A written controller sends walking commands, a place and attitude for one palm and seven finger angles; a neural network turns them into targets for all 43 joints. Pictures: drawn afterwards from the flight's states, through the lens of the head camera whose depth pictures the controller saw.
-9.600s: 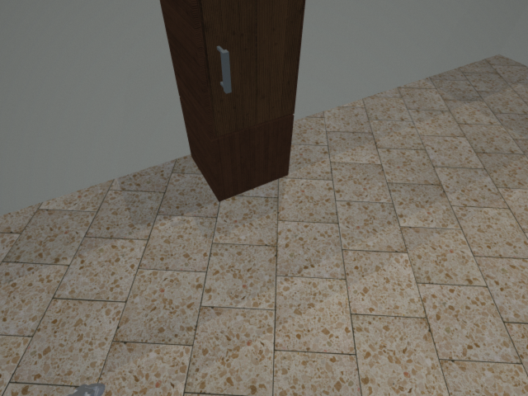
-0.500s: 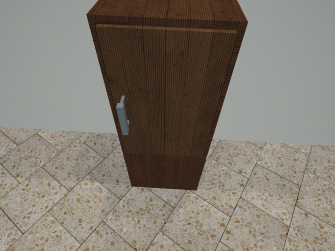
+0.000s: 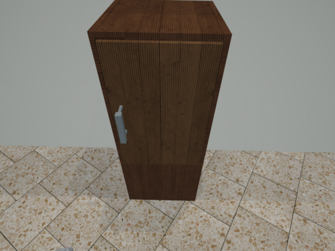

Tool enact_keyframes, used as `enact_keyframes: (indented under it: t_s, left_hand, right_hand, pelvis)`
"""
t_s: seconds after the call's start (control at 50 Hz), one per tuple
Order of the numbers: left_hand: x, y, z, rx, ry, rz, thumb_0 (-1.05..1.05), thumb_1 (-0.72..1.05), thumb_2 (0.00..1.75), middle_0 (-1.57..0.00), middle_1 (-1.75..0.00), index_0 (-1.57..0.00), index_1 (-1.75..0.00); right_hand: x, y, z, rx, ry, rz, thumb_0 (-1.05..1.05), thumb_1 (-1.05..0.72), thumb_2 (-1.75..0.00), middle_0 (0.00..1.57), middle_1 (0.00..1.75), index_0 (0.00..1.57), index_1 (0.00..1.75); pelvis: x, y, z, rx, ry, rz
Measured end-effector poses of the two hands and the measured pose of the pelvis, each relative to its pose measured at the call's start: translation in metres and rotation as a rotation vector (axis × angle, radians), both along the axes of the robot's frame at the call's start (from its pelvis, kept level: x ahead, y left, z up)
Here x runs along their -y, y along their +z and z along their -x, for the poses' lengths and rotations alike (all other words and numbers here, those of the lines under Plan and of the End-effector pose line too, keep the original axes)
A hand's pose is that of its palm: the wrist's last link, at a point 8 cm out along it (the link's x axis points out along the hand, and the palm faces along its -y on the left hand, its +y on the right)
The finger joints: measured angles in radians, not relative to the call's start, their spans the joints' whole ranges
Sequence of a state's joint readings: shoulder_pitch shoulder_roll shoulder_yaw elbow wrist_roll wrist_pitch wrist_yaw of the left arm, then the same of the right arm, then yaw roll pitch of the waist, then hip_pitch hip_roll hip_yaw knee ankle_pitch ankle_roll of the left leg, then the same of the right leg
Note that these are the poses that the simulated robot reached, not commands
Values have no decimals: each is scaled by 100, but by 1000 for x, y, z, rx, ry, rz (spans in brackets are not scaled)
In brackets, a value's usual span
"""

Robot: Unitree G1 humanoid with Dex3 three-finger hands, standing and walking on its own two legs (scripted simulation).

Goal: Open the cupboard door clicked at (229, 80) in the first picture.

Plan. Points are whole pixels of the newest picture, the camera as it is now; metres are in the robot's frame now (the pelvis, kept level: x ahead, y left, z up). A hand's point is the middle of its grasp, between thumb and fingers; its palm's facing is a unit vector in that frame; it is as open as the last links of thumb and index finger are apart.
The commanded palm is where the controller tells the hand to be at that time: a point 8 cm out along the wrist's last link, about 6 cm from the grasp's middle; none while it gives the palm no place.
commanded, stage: look again from close up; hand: left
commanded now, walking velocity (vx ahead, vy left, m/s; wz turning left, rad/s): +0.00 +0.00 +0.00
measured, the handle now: (122, 124) +0.57 +0.21 -0.05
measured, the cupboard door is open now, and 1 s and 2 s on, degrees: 0 0 0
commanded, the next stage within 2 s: shuffle to correct the standing spot in 0.14 s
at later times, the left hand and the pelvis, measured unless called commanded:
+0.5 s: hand out of the picture +0.00 +0.18 -0.17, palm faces +0.01 -0.98 -0.20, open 7.4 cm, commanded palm none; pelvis +0.01 -0.01 +0.00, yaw +0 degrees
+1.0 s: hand out of the picture +0.07 +0.20 -0.17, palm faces +0.05 -0.97 -0.25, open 7.4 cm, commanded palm none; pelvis +0.00 +0.00 -0.01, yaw -1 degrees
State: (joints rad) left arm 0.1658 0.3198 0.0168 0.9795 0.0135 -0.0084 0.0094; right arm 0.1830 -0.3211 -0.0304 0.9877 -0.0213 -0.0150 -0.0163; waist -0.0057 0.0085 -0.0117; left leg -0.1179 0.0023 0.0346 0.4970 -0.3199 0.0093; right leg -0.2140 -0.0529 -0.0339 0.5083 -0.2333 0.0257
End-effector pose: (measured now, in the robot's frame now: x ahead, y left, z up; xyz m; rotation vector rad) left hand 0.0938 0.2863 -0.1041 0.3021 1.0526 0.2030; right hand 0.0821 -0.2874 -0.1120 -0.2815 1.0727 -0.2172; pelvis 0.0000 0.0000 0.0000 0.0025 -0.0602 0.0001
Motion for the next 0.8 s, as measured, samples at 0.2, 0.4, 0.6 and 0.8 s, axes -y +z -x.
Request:
enact_keyframes:
  t_s: [0.2, 0.4, 0.6, 0.8]
  left_hand:
    - [1, 6, 13, -20, -15, -4, 1, 90, 90, -20, -30, -20, -30]
    - [32, -22, 69, -201, 40, 73, 1, 90, 90, -20, -30, -20, -30]
    - [80, -46, 119, -410, 89, 187, 1, 90, 90, -20, -30, -20, -30]
    - [82, -47, 74, -290, 125, 170, 1, 90, 90, -21, -30, -20, -30]
  right_hand:
    - [6, 5, 7, -21, 37, -1, 0, -90, -90, 20, 30, 20, 30]
    - [-16, -17, 57, -200, 0, -68, 0, -91, -90, 20, 30, 20, 30]
    - [-60, -36, 96, -349, -82, -158, 0, -90, -90, 20, 30, 20, 30]
    - [-68, -44, 54, -252, -114, -156, 1, -92, -90, 20, 30, 20, 30]
  pelvis:
    - [4, 5, 13, -8, 7, -5]
    - [8, 5, 8, -19, 4, -1]
    - [7, -6, -24, -54, -1, 7]
    - [7, -11, -34, -52, 3, 6]
